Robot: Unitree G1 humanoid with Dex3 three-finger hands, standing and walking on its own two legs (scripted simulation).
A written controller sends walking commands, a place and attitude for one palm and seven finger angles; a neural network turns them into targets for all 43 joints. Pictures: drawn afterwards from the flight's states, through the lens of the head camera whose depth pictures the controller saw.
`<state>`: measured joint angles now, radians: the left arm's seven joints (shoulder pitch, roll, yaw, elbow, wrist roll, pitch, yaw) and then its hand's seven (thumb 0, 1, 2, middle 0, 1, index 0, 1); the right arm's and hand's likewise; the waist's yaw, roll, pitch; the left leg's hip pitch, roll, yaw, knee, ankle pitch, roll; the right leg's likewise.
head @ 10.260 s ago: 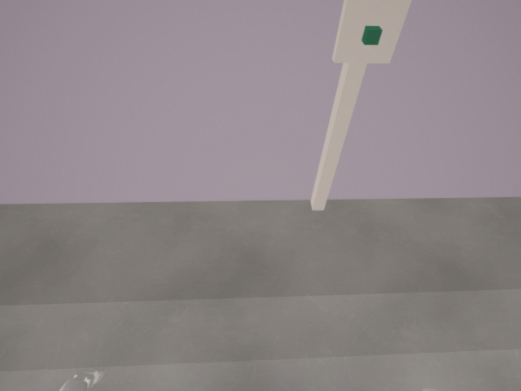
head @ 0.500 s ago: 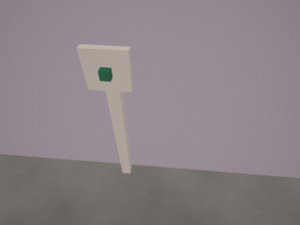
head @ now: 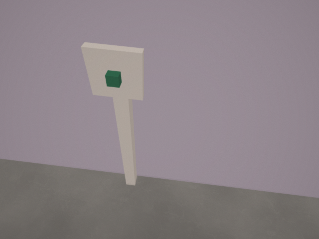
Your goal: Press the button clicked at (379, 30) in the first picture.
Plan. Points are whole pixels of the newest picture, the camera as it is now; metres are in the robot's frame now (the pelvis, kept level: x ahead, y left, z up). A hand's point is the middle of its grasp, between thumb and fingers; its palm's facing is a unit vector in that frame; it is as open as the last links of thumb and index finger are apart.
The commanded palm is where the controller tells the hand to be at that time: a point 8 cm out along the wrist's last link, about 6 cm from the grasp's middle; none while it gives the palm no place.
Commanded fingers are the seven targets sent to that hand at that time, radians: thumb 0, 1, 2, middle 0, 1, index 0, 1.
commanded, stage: shuffle to correct the standing spot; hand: left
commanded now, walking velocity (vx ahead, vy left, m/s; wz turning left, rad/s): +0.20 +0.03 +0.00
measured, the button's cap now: (113, 78) +0.55 +0.19 +0.11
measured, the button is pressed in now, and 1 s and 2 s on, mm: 0 0 0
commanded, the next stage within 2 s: come to a stop and stand still in 0.04 s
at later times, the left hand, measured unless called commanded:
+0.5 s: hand out of the picture +0.14 +0.18 -0.17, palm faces +0.05 -0.97 -0.23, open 7.4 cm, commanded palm none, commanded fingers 0.00 0.90 0.90 -0.20 -0.30 -0.20 -0.30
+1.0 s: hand out of the picture -0.03 +0.19 -0.16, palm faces +0.03 -0.98 -0.20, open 7.4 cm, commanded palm none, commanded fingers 0.00 0.90 0.90 -0.20 -0.30 -0.20 -0.30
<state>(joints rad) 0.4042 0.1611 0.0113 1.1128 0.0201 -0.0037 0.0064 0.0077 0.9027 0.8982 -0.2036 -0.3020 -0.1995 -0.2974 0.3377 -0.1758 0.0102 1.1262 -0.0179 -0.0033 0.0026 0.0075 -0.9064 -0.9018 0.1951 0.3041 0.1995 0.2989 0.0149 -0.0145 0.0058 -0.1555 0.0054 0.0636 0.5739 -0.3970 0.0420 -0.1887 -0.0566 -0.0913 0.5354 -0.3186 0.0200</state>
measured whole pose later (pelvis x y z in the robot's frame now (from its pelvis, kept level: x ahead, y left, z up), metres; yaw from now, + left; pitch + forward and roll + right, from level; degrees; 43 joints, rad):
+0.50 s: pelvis +0.04 +0.00 -0.01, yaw +3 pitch -3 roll +0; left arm 0.12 0.16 0.04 0.99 0.03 0.00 0.05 0.01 0.92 0.90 -0.20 -0.30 -0.20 -0.30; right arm 0.29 -0.15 -0.05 1.10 -0.01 0.02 -0.03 0.01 -0.91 -0.90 0.19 0.30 0.20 0.30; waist -0.04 0.01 0.09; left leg -0.31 0.03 0.05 0.86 -0.50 -0.01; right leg -0.33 -0.07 -0.15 0.55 -0.16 -0.03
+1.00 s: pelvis +0.01 +0.02 +0.01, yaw +0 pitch +0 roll +0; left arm 0.38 0.13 0.02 1.12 0.02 0.02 0.02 0.01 0.91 0.90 -0.20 -0.30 -0.19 -0.30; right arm 0.30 -0.16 -0.03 1.09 -0.02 0.00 -0.03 0.01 -0.91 -0.90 0.20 0.30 0.20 0.30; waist -0.02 0.02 0.02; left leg -0.27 0.02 0.12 0.45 -0.18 0.03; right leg -0.14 0.00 -0.06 0.44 -0.28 -0.02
